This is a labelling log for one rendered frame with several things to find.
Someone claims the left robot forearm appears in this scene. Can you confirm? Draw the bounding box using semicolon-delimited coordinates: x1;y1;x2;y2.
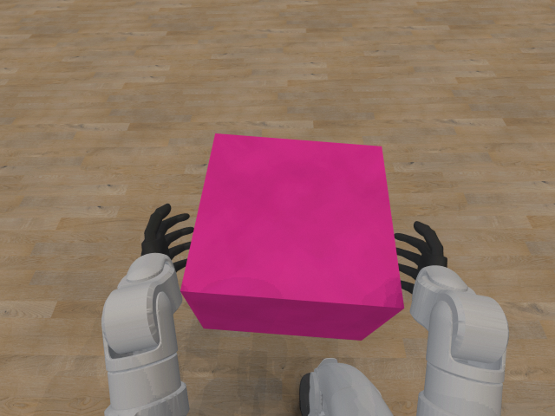
101;253;190;416

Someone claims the right robot forearm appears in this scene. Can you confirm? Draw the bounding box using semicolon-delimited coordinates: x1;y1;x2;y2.
409;265;509;416

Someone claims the robot left hand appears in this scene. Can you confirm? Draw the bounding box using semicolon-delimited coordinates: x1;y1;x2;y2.
141;204;194;272

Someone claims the carton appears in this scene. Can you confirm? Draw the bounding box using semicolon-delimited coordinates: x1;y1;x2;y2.
180;133;404;341

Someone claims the right robot thigh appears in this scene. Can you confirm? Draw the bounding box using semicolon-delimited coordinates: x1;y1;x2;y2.
310;363;394;416

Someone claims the robot right shin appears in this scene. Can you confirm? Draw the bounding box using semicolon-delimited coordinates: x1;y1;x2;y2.
308;358;338;416

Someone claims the robot right hand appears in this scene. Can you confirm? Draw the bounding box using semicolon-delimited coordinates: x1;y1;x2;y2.
394;221;447;295

